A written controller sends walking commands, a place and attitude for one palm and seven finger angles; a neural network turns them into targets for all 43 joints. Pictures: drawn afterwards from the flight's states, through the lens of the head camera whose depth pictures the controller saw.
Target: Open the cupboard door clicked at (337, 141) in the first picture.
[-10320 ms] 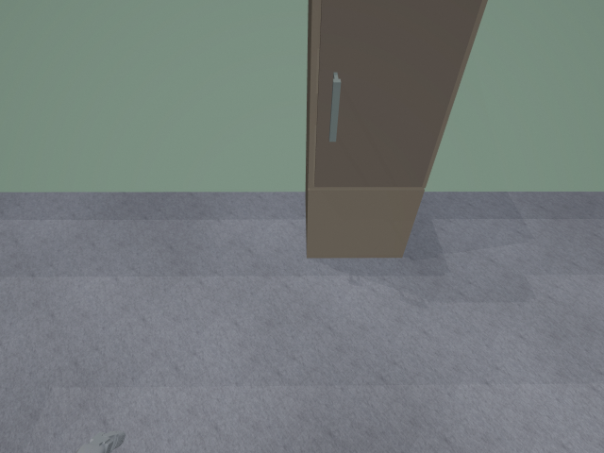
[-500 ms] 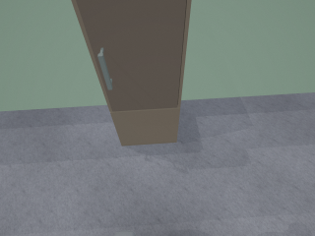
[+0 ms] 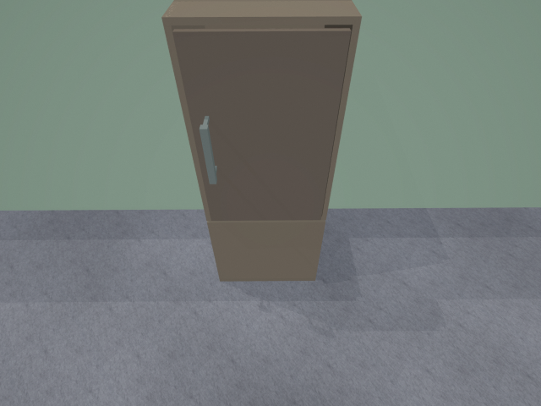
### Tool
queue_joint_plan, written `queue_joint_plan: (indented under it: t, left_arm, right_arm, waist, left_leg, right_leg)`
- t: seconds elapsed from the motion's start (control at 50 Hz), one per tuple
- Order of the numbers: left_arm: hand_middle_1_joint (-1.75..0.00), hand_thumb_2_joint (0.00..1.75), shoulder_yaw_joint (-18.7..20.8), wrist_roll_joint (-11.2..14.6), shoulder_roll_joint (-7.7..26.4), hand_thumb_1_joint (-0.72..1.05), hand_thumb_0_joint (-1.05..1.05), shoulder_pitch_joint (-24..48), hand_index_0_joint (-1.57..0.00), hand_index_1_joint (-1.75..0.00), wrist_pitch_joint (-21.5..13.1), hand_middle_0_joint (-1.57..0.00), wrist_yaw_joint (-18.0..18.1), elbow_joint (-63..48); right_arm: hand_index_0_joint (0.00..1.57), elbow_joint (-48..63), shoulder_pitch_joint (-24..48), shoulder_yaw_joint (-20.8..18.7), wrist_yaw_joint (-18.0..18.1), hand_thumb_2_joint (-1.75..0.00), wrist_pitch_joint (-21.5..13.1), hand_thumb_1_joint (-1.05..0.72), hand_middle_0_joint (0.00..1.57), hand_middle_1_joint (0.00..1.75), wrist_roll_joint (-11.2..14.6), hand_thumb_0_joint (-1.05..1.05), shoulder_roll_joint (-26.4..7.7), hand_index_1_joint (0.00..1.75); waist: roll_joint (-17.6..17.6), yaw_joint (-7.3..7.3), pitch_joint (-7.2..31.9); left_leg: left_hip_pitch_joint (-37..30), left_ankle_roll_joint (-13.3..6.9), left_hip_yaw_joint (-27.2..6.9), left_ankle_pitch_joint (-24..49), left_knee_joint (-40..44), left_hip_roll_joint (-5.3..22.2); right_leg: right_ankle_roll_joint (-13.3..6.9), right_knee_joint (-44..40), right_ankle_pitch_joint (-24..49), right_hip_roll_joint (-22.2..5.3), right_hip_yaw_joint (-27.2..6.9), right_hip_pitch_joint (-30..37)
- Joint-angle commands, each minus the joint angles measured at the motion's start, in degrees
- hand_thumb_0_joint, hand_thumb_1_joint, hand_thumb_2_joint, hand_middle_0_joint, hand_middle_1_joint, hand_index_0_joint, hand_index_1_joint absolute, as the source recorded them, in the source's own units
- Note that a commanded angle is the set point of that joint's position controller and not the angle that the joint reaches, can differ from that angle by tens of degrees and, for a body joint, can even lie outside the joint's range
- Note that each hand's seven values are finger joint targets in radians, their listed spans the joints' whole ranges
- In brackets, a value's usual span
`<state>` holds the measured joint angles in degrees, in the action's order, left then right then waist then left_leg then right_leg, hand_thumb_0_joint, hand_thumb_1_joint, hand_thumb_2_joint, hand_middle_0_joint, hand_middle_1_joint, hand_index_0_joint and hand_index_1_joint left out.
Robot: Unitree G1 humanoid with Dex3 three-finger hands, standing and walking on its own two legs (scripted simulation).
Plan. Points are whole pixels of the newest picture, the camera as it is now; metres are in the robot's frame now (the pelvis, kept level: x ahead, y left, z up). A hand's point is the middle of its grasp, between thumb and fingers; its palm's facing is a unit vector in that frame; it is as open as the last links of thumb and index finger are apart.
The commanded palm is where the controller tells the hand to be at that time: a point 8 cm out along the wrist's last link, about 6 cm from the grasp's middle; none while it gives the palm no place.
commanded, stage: take the last steps up to it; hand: left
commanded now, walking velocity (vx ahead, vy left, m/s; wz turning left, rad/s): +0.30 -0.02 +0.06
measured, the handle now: (210, 151) +0.72 +0.19 -0.04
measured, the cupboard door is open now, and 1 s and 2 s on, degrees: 0 0 0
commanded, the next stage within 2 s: come to a stop and stand still in 0.52 s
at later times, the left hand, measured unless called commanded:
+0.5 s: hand out of the picture +0.02 +0.11 -0.16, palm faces +0.19 -0.97 -0.14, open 7.4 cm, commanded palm none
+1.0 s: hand (182, 328) +0.30 +0.19 -0.17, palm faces +0.09 -0.96 -0.27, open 7.4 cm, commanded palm none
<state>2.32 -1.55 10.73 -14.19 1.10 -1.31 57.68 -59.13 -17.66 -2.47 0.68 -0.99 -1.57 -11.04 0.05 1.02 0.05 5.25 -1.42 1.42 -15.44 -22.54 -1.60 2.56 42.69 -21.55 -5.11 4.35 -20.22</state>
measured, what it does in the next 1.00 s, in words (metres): walks ahead: right foot, then left foot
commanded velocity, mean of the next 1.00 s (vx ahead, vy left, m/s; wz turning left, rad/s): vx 0.05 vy -0.02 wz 0.03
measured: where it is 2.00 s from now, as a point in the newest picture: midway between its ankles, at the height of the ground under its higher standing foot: outside the picture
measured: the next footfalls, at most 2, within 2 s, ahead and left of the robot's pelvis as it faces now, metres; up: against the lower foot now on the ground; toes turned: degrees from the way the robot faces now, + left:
right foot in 0.06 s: +0.08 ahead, -0.12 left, +0.00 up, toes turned -6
left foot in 0.58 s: +0.29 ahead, +0.13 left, +0.00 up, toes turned +11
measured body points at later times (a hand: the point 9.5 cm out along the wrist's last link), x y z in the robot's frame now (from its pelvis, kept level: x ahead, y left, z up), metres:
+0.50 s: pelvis +0.14 -0.01 +0.00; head +0.16 -0.02 +0.45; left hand +0.02 +0.16 -0.15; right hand +0.22 -0.24 -0.16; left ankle +0.24 +0.13 -0.70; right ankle +0.04 -0.12 -0.74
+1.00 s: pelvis +0.23 -0.01 -0.01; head +0.25 -0.02 +0.44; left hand +0.30 +0.24 -0.15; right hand +0.30 -0.25 -0.16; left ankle +0.25 +0.12 -0.74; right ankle +0.26 -0.13 -0.71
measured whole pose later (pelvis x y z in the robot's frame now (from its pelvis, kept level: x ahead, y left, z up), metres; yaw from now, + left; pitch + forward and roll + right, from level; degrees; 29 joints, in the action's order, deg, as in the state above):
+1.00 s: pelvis +0.23 -0.01 -0.01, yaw +2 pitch -2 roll +1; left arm 4.0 -1.1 11.8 -9.4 2.1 1.5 54.8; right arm -58.5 -9.2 -3.5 1.7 1.1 -1.7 -9.7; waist 0.1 0.3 -4.6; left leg 14.3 0.6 7.9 -13.2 -29.7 4.3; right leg 1.5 46.0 -20.7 -3.4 2.5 -22.3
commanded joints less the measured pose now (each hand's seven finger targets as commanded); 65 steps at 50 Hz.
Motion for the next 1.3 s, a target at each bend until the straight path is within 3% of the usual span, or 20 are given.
queue_joint_plan:
  t: [0.0,0.02,0.04,0.06,0.1,0.2,0.46,0.52,0.54,0.56,0.58,0.6,0.7,0.84,0.98,1.0,1.02,1.04,1.06,1.28]
  left_arm:
    - [-0.3,0.9,1.4,-0.1,4.0,0.9,0.0,-7.4,-0.2,-0.3,-2.3,-0.2,0.3,-0.8]
    - [-0.3,0.9,2.0,-0.4,6.1,0.9,0.0,-11.9,-0.2,-0.3,-3.0,-0.2,0.7,0.7]
    - [-0.3,0.9,3.0,-0.9,11.1,0.9,0.0,-16.8,-0.2,-0.3,-3.8,-0.2,1.3,1.9]
    - [-0.3,0.9,3.2,0.1,12.9,0.9,0.0,-18.9,-0.2,-0.3,-3.5,-0.2,2.0,1.9]
    - [-0.3,0.9,2.8,0.5,10.1,0.9,0.0,-11.8,-0.2,-0.3,-3.9,-0.2,2.2,0.7]
    - [-0.3,0.9,0.5,0.6,2.7,0.9,0.0,-9.3,-0.2,-0.3,-5.5,-0.2,2.4,1.4]
    - [-0.3,0.9,0.3,-0.2,2.8,0.9,0.0,-17.1,-0.2,-0.3,-5.8,-0.2,3.4,7.6]
    - [-0.3,0.9,0.7,0.2,3.5,0.9,0.0,-15.8,-0.2,-0.3,-5.3,-0.2,3.4,7.6]
    - [-0.3,0.9,0.5,0.6,2.4,0.9,0.0,-16.7,-0.2,-0.3,-5.2,-0.2,3.4,7.5]
    - [-0.3,0.9,0.1,1.3,-0.6,0.9,0.0,-20.4,-0.2,-0.3,-5.0,-0.2,3.2,7.2]
    - [-0.3,0.9,-0.3,1.4,-0.7,0.9,0.0,-18.7,-0.2,-0.3,-5.0,-0.2,3.2,5.7]
    - [-0.3,0.9,0.0,1.2,-0.3,0.9,0.0,-15.5,-0.2,-0.3,-4.6,-0.2,3.4,4.8]
    - [-0.3,0.9,-0.1,1.2,-2.6,0.9,0.0,-13.6,-0.2,-0.3,-1.0,-0.2,3.3,6.5]
    - [-0.3,0.9,2.2,0.3,1.7,0.9,0.0,-7.2,-0.2,-0.3,2.5,-0.2,3.0,-0.3]
    - [-0.3,0.9,1.8,0.4,3.2,0.9,0.0,-5.9,-0.2,-0.3,-0.1,-0.2,2.8,-2.9]
    - [-0.3,0.9,2.0,0.0,5.7,0.9,0.0,-6.5,-0.2,-0.3,-1.0,-0.2,2.9,-2.8]
    - [-0.3,0.9,2.5,-0.6,11.1,0.9,0.0,-4.7,-0.2,-0.3,-1.8,-0.2,3.4,-3.5]
    - [-0.3,0.9,2.4,-0.1,12.7,0.9,0.0,-5.1,-0.2,-0.3,-1.7,-0.2,3.3,-4.2]
    - [-0.3,0.9,2.3,-0.1,12.4,0.9,0.0,-3.8,-0.2,-0.3,-1.4,-0.2,3.4,-4.7]
    - [-0.3,0.9,2.8,0.1,9.2,0.9,0.0,-4.0,-0.2,-0.3,-1.5,-0.2,4.4,-3.4]
  right_arm:
    - [0.2,1.9,1.5,-1.6,0.5,-0.9,-0.6,-0.9,0.2,0.3,0.1,0.0,-8.0,0.3]
    - [0.2,1.8,1.2,-1.3,0.4,-0.9,-0.8,-0.9,0.2,0.3,0.4,0.0,-6.0,0.3]
    - [0.2,3.2,0.7,-0.4,0.0,-0.9,-1.1,-0.9,0.2,0.3,1.0,0.0,-1.9,0.3]
    - [0.2,5.2,3.7,-0.9,-0.4,-0.9,-0.8,-0.9,0.2,0.3,0.6,0.0,-4.1,0.3]
    - [0.2,4.0,4.7,-1.9,-1.0,-0.9,-0.3,-0.9,0.2,0.3,0.1,0.0,-5.0,0.3]
    - [0.2,-0.5,-2.6,-1.6,-1.6,-0.9,0.5,-0.9,0.2,0.3,-0.2,0.0,-0.8,0.3]
    - [0.2,3.8,11.0,-0.6,-2.3,-0.9,-1.0,-0.9,0.2,0.3,0.5,0.0,1.6,0.3]
    - [0.2,0.9,1.6,-0.9,-1.3,-0.9,-1.9,-0.9,0.2,0.3,0.1,0.0,-0.5,0.3]
    - [0.2,-1.2,-5.8,-1.4,-0.7,-0.9,-2.4,-0.9,0.2,0.3,-0.2,0.0,-3.8,0.3]
    - [0.2,-2.3,-11.4,-2.7,0.0,-0.9,-2.8,-0.9,0.2,0.3,-0.6,0.0,-10.3,0.3]
    - [0.2,-2.9,-14.1,-2.7,0.6,-0.9,-2.3,-0.9,0.2,0.3,0.5,0.0,-11.9,0.3]
    - [0.2,-2.2,-10.6,-2.4,0.8,-0.9,-1.8,-0.9,0.2,0.3,0.8,0.0,-11.0,0.3]
    - [0.2,0.4,4.8,0.6,2.1,-0.9,-2.0,-0.9,0.2,0.3,0.7,0.0,-3.2,0.3]
    - [0.2,3.1,7.7,-1.9,2.3,-0.9,0.6,-0.9,0.2,0.3,0.2,0.0,-6.4,0.3]
    - [0.2,3.8,7.5,-3.0,0.8,-0.9,2.0,-0.9,0.2,0.3,0.1,0.0,-7.4,0.3]
    - [0.2,3.7,5.6,-2.8,0.5,-0.9,2.0,-0.9,0.2,0.3,0.5,0.0,-5.5,0.3]
    - [0.2,4.5,3.1,-2.1,0.2,-0.9,2.2,-0.9,0.2,0.3,1.0,0.0,-1.0,0.3]
    - [0.2,5.7,5.2,-2.2,0.4,-0.9,3.1,-0.9,0.2,0.3,1.2,0.0,-2.2,0.3]
    - [0.2,5.6,4.9,-2.3,0.4,-0.9,4.0,-0.9,0.2,0.3,1.0,0.0,-2.3,0.3]
    - [0.2,4.0,4.6,-2.6,-1.0,-0.9,4.9,-0.9,0.2,0.3,0.0,0.0,-4.8,0.3]
  waist:
    - [2.6,-4.28,-4.8]
    - [-3.3,-6.25,-3.4]
    - [-18.6,-7.79,-1.8]
    - [-17.9,-8.75,-4.2]
    - [-11.9,-5.42,-9.3]
    - [-4.7,-0.62,-6.7]
    - [-9.5,-3.42,-9.0]
    - [-6.8,1.14,-2.4]
    - [-1.1,3.75,3.7]
    - [14.2,4.06,11.7]
    - [16.4,4.52,14.3]
    - [9.3,3.24,9.1]
    - [4.4,-2.92,-3.0]
    - [8.8,-2.56,-1.7]
    - [9.0,-3.14,1.8]
    - [1.6,-3.16,2.9]
    - [-13.8,-1.83,3.2]
    - [-14.6,-3.5,3.1]
    - [-7.8,-2.43,1.9]
    - [-9.6,-4.33,1.9]
  left_leg:
    - [17.1,-5.6,-11.9,-15.2,2.9,11.9]
    - [22.2,-3.3,-7.7,-15.8,-6.8,7.4]
    - [31.8,-0.6,0.4,-16.8,-24.4,0.3]
    - [34.8,-0.6,-1.3,-18.5,-35.0,1.4]
    - [35.1,-0.8,-3.7,-9.0,-43.2,4.9]
    - [29.9,1.8,-1.1,4.9,-42.3,6.6]
    - [24.4,0.4,4.3,3.7,-17.1,6.3]
    - [9.1,-0.8,7.0,7.1,-7.3,2.0]
    - [-3.8,-1.6,3.7,14.3,-4.8,5.2]
    - [-18.3,-6.4,-13.7,28.6,-6.0,20.0]
    - [-19.9,-11.3,-22.7,38.0,-0.4,27.4]
    - [-14.1,-12.9,-18.8,37.5,0.6,28.0]
    - [10.0,-6.5,-2.7,46.8,4.9,19.7]
    - [9.3,-8.7,-2.2,36.5,3.4,20.9]
    - [8.7,-3.9,-1.2,21.8,-5.4,15.9]
    - [9.3,-0.4,1.7,11.5,-11.5,11.3]
    - [17.4,3.0,4.5,-10.7,-19.9,4.3]
    - [16.2,3.0,0.0,-20.7,-27.3,2.5]
    - [15.7,2.8,-2.9,-19.7,-32.4,2.8]
    - [24.2,5.3,-4.4,-4.6,-39.5,2.7]
  right_leg:
    - [-0.6,-13.4,5.6,2.4,1.2,15.6]
    - [-1.5,-19.1,0.3,-1.2,-3.9,22.3]
    - [-6.2,-28.8,-11.6,-14.3,-23.0,27.9]
    - [-10.4,-36.6,-19.7,-21.3,-33.9,22.5]
    - [-10.3,-39.6,-26.8,-19.2,-31.5,11.3]
    - [-7.1,-35.5,4.2,-9.8,-7.6,10.6]
    - [-10.0,-28.4,32.6,-11.4,-2.7,16.5]
    - [-7.7,-13.2,43.5,-8.0,1.1,16.9]
    - [-6.0,-1.8,36.1,-5.7,2.2,11.8]
    - [-3.1,12.9,8.1,1.4,5.4,-1.7]
    - [-3.1,24.8,-14.2,4.3,1.0,-7.2]
    - [-4.0,28.8,-13.2,1.7,-1.8,-9.2]
    - [-0.3,14.8,-1.6,-1.6,-3.7,1.0]
    - [-0.3,16.6,0.1,1.0,-4.6,-4.4]
    - [-1.0,-12.2,10.2,2.3,-0.2,8.3]
    - [-1.0,-19.9,19.6,-0.9,-3.4,11.1]
    - [-5.1,-22.5,35.2,-13.3,-18.5,13.2]
    - [-11.4,-23.7,42.7,-19.3,-22.1,7.9]
    - [-13.5,-24.2,40.4,-19.9,-19.1,5.0]
    - [-9.5,-27.0,12.7,-13.3,-16.9,13.6]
